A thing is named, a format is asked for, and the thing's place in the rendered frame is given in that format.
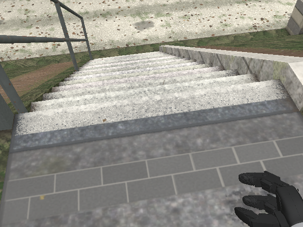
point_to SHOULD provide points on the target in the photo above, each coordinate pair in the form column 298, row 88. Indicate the right robot hand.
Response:
column 284, row 210

